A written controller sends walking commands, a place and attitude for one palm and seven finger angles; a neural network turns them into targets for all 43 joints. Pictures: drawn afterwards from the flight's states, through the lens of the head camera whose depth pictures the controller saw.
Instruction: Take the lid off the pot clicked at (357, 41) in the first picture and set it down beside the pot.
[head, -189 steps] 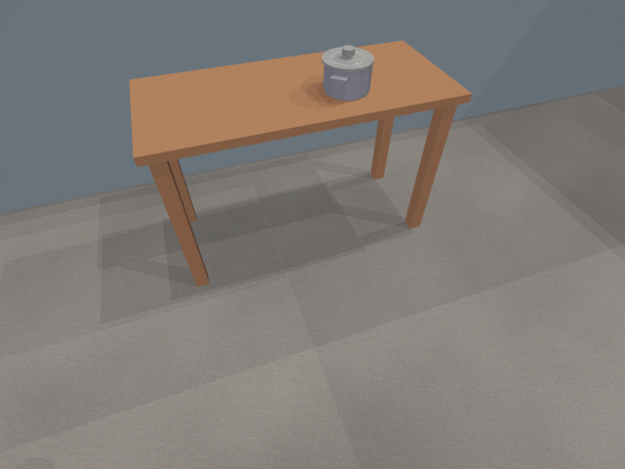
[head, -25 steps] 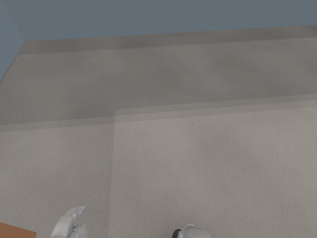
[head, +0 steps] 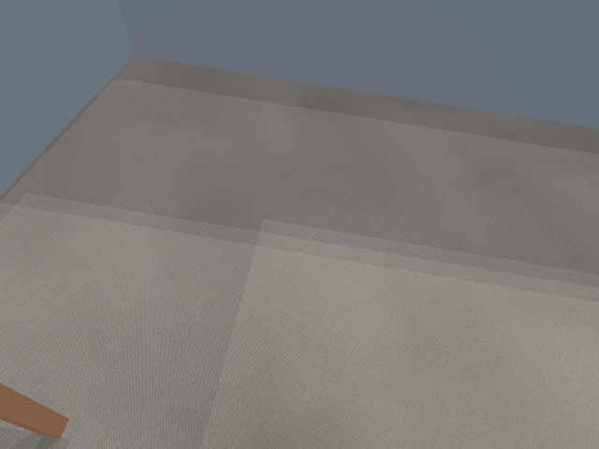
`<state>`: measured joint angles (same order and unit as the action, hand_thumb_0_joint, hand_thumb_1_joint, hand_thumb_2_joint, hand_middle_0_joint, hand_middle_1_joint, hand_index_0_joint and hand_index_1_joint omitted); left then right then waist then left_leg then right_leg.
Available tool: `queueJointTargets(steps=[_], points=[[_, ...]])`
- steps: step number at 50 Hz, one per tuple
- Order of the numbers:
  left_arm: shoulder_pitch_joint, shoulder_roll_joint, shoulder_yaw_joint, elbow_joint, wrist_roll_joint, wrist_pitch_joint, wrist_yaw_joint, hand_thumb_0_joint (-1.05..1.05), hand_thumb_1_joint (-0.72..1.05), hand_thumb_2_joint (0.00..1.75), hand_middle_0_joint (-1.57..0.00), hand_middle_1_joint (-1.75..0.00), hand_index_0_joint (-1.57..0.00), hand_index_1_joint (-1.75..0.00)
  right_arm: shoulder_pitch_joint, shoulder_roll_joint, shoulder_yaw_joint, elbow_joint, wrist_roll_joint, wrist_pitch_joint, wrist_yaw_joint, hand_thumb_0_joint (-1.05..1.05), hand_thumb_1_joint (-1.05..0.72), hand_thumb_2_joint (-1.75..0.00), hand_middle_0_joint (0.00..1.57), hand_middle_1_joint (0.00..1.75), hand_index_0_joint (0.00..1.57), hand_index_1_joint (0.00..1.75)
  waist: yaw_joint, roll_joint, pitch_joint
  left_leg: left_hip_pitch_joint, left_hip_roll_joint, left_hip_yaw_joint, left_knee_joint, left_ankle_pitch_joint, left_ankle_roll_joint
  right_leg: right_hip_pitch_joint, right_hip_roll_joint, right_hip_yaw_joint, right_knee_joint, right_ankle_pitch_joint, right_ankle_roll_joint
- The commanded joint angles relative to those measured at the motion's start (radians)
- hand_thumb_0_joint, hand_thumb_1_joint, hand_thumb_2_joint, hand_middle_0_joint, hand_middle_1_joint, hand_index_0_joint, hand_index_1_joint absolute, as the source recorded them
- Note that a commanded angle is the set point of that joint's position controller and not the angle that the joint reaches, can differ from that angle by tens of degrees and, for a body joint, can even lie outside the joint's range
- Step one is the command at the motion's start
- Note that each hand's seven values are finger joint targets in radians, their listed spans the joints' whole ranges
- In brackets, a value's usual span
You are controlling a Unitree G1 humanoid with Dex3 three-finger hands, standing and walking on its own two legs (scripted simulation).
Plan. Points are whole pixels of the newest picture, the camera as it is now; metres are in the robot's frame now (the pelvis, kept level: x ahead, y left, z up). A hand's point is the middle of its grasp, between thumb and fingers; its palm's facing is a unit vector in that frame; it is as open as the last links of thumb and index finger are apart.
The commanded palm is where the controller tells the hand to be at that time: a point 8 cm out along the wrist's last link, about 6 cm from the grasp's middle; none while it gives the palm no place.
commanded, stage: turn to face it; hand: left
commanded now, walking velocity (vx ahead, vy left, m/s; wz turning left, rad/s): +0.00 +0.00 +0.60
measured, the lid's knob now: out of the picture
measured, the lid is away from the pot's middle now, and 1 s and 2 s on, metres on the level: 0.00 0.00 0.00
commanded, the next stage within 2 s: none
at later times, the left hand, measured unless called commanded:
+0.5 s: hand out of the picture +0.05 +0.16 -0.13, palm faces +0.33 -0.90 -0.30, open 7.4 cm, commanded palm none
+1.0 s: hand out of the picture -0.14 +0.14 -0.17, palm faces +0.64 -0.72 -0.27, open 7.4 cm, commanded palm none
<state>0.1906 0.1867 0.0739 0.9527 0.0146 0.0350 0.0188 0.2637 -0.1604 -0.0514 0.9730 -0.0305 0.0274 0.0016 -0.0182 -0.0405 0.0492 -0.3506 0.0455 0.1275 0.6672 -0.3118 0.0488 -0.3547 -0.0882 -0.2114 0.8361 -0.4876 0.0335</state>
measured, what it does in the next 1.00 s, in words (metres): steps on the spot, turning left: right foot, then left foot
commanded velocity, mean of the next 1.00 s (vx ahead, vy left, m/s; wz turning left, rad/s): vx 0.00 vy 0.00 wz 0.60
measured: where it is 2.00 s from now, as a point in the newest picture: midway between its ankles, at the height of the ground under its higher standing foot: outside the picture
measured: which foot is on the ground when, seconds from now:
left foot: down 0.00-0.42, up 0.44-0.88, down 0.90-1.00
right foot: up 0.00-0.42, down 0.44-0.90, up 0.92-1.00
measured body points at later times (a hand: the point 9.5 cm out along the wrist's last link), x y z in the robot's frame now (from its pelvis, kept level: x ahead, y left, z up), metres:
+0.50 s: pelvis +0.01 -0.07 +0.01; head +0.04 -0.09 +0.46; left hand +0.03 +0.21 -0.11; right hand +0.17 -0.30 -0.15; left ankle +0.00 +0.07 -0.69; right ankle +0.05 -0.16 -0.72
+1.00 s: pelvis -0.02 -0.06 +0.01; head -0.01 -0.02 +0.45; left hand -0.17 +0.18 -0.15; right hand +0.23 -0.18 -0.11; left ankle -0.08 +0.03 -0.72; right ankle +0.05 -0.18 -0.67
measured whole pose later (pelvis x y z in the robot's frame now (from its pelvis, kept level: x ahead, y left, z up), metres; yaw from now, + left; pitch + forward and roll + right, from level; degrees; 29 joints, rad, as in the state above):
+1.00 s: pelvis -0.02 -0.06 +0.01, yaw +37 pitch -1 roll +0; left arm 0.26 0.28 0.09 0.94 0.02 0.07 0.01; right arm 0.11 -0.22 -0.05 0.88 -0.02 0.03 0.02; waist 0.04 -0.05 0.09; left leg -0.27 -0.01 0.04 0.59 -0.30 0.03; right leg -0.44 -0.14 -0.09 1.04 -0.48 0.09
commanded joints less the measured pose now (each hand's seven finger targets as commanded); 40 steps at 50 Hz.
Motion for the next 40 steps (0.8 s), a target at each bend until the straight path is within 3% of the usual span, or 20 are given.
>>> queueJointTargets(steps=[1, 3, 5, 13, 17, 19, 20, 21, 22, 23, 24, 25, 26, 27, 29, 34, 38, 40], points=[[-0.048, 0.082, 0.028, -0.094, 0.007, -0.023, -0.003, 0.0, 0.9, 0.9, -0.2, -0.3, -0.2, -0.3, 0.058, -0.191, -0.043, -0.06, 0.009, -0.035, -0.028, 0.0, -0.9, -0.9, 0.2, 0.3, 0.2, 0.3, -0.009, 0.168, -0.099, 0.246, 0.282, -0.392, -0.326, 0.506, 0.125, -0.292, -0.019, 0.205, 0.368, 0.061, 0.046], [-0.008, 0.094, 0.029, -0.067, 0.004, -0.016, -0.004, 0.0, 0.9, 0.9, -0.2, -0.3, -0.2, -0.3, 0.02, -0.195, -0.039, -0.072, 0.013, -0.041, -0.03, 0.0, -0.9, -0.9, 0.2, 0.3, 0.2, 0.3, 0.006, 0.148, -0.106, 0.236, 0.225, -0.322, -0.329, 0.549, 0.102, -0.244, -0.014, 0.21, 0.345, 0.123, 0.062], [0.014, 0.103, 0.028, -0.061, 0.001, -0.008, -0.002, 0.0, 0.9, 0.9, -0.2, -0.3, -0.2, -0.3, 0.012, -0.211, -0.044, -0.075, 0.016, -0.04, -0.028, 0.0, -0.9, -0.9, 0.2, 0.3, 0.2, 0.3, 0.005, 0.153, -0.124, 0.258, 0.202, -0.307, -0.326, 0.538, 0.105, -0.22, -0.006, 0.208, 0.29, 0.129, 0.072], [-0.04, 0.12, 0.025, -0.107, -0.004, -0.004, 0.003, 0.0, 0.9, 0.9, -0.2, -0.3, -0.2, -0.3, -0.01, -0.259, -0.069, -0.088, 0.011, -0.016, -0.017, 0.0, -0.9, -0.9, 0.2, 0.3, 0.2, 0.3, -0.02, 0.186, -0.082, 0.237, 0.185, -0.419, -0.329, 0.382, 0.128, -0.166, 0.03, 0.21, 0.067, 0.07, 0.079], [0.017, 0.123, 0.019, -0.116, -0.011, -0.013, 0.006, 0.0, 0.9, 0.9, -0.2, -0.3, -0.2, -0.3, -0.08, -0.28, -0.079, -0.117, 0.009, -0.004, -0.011, 0.0, -0.9, -0.9, 0.2, 0.3, 0.2, 0.3, 0.006, 0.223, -0.102, 0.145, 0.156, -0.462, -0.279, 0.396, 0.113, 0.003, 0.073, 0.196, -0.131, 0.081, 0.06], [0.08, 0.14, 0.023, -0.107, -0.011, -0.021, 0.01, 0.0, 0.9, 0.9, -0.2, -0.3, -0.2, -0.3, -0.114, -0.274, -0.081, -0.134, 0.015, 0.002, -0.007, 0.0, -0.9, -0.9, 0.2, 0.3, 0.2, 0.3, 0.038, 0.197, -0.1, 0.038, 0.119, -0.471, -0.23, 0.322, 0.08, 0.152, 0.08, 0.186, -0.292, 0.203, 0.05], [0.126, 0.169, 0.031, -0.104, -0.007, -0.03, 0.013, 0.0, 0.9, 0.9, -0.2, -0.3, -0.2, -0.3, -0.131, -0.253, -0.078, -0.147, 0.022, 0.003, -0.004, 0.0, -0.9, -0.9, 0.2, 0.3, 0.2, 0.3, 0.065, 0.128, -0.104, -0.059, 0.072, -0.44, -0.157, 0.204, 0.035, 0.268, 0.032, 0.221, -0.448, 0.265, 0.04], [0.142, 0.272, 0.048, -0.117, 0.012, -0.045, 0.023, 0.0, 0.9, 0.9, -0.2, -0.3, -0.2, -0.3, -0.107, -0.173, -0.068, -0.167, 0.032, 0.004, 0.003, 0.0, -0.9, -0.9, 0.2, 0.3, 0.2, 0.3, 0.07, -0.175, -0.108, -0.246, -0.068, -0.282, 0.08, -0.069, -0.055, 0.381, -0.23, 0.502, -0.613, 0.232, -0.037], [0.117, 0.323, 0.046, -0.141, 0.01, -0.036, 0.019, 0.0, 0.9, 0.9, -0.2, -0.3, -0.2, -0.3, -0.108, -0.172, -0.068, -0.191, 0.018, 0.002, 0.002, 0.0, -0.9, -0.9, 0.2, 0.3, 0.2, 0.3, 0.063, -0.27, -0.081, -0.279, -0.108, -0.191, 0.31, -0.296, -0.09, 0.255, -0.416, 0.618, -0.622, 0.27, -0.141], [0.084, 0.273, 0.045, -0.147, 0.005, -0.042, 0.023, 0.0, 0.9, 0.9, -0.2, -0.3, -0.2, -0.3, -0.135, -0.209, -0.075, -0.181, 0.007, 0.011, 0.004, 0.0, -0.9, -0.9, 0.2, 0.3, 0.2, 0.3, 0.057, -0.24, -0.058, -0.256, -0.059, -0.24, 0.433, -0.265, -0.078, 0.163, -0.378, 0.58, -0.61, 0.287, -0.16], [0.034, 0.244, 0.034, -0.159, 0.005, -0.043, 0.021, 0.0, 0.9, 0.9, -0.2, -0.3, -0.2, -0.3, -0.13, -0.202, -0.077, -0.163, 0.008, 0.018, 0.01, 0.0, -0.9, -0.9, 0.2, 0.3, 0.2, 0.3, 0.024, -0.169, -0.015, -0.254, -0.043, -0.225, 0.518, -0.195, -0.085, 0.121, -0.322, 0.507, -0.593, 0.299, -0.153], [-0.01, 0.21, 0.023, -0.169, 0.004, -0.045, 0.017, 0.0, 0.9, 0.9, -0.2, -0.3, -0.2, -0.3, -0.108, -0.197, -0.074, -0.142, 0.007, 0.022, 0.017, 0.0, -0.9, -0.9, 0.2, 0.3, 0.2, 0.3, -0.001, -0.118, 0.006, -0.249, -0.027, -0.203, 0.568, -0.119, -0.096, 0.115, -0.267, 0.396, -0.564, 0.34, -0.14], [-0.028, 0.187, 0.016, -0.176, 0.005, -0.047, 0.017, 0.0, 0.9, 0.9, -0.2, -0.3, -0.2, -0.3, -0.089, -0.186, -0.071, -0.132, 0.009, 0.023, 0.024, 0.0, -0.9, -0.9, 0.2, 0.3, 0.2, 0.3, -0.014, -0.105, 0.0, -0.236, -0.018, -0.18, 0.568, -0.081, -0.107, 0.123, -0.234, 0.321, -0.538, 0.416, -0.13], [-0.012, 0.18, 0.013, -0.173, 0.007, -0.052, 0.017, 0.0, 0.9, 0.9, -0.2, -0.3, -0.2, -0.3, -0.093, -0.177, -0.065, -0.128, 0.01, 0.024, 0.027, 0.0, -0.9, -0.9, 0.2, 0.3, 0.2, 0.3, -0.005, -0.111, -0.009, -0.231, -0.018, -0.158, 0.56, -0.066, -0.117, 0.156, -0.221, 0.274, -0.522, 0.49, -0.128], [0.049, 0.191, 0.012, -0.157, 0.007, -0.051, 0.017, 0.0, 0.9, 0.9, -0.2, -0.3, -0.2, -0.3, -0.126, -0.174, -0.061, -0.135, 0.011, 0.031, 0.029, 0.0, -0.9, -0.9, 0.2, 0.3, 0.2, 0.3, 0.026, -0.13, -0.021, -0.224, -0.017, -0.137, 0.519, -0.07, -0.127, 0.203, -0.224, 0.245, -0.515, 0.518, -0.134], [0.122, 0.227, 0.023, -0.128, 0.013, -0.044, 0.016, 0.0, 0.9, 0.9, -0.2, -0.3, -0.2, -0.3, -0.217, -0.16, -0.047, -0.158, 0.016, 0.031, 0.032, 0.0, -0.9, -0.9, 0.2, 0.3, 0.2, 0.3, 0.069, -0.127, -0.041, -0.187, -0.011, -0.089, 0.333, -0.124, -0.131, 0.283, -0.267, 0.211, -0.502, 0.567, -0.158], [0.132, 0.25, 0.037, -0.113, 0.018, -0.037, 0.014, 0.0, 0.9, 0.9, -0.2, -0.3, -0.2, -0.3, -0.238, -0.149, -0.033, -0.171, 0.023, 0.017, 0.03, 0.0, -0.9, -0.9, 0.2, 0.3, 0.2, 0.3, 0.086, -0.178, -0.072, -0.087, -0.017, -0.045, 0.142, -0.159, -0.111, 0.295, -0.294, 0.172, -0.45, 0.67, -0.163], [0.126, 0.257, 0.04, -0.104, 0.017, -0.032, 0.011, 0.0, 0.9, 0.9, -0.2, -0.3, -0.2, -0.3, -0.21, -0.148, -0.03, -0.167, 0.025, 0.01, 0.027, 0.0, -0.9, -0.9, 0.2, 0.3, 0.2, 0.3, 0.076, -0.179, -0.103, -0.032, -0.03, -0.02, 0.037, -0.131, -0.099, 0.31, -0.293, 0.142, -0.408, 0.701, -0.145]])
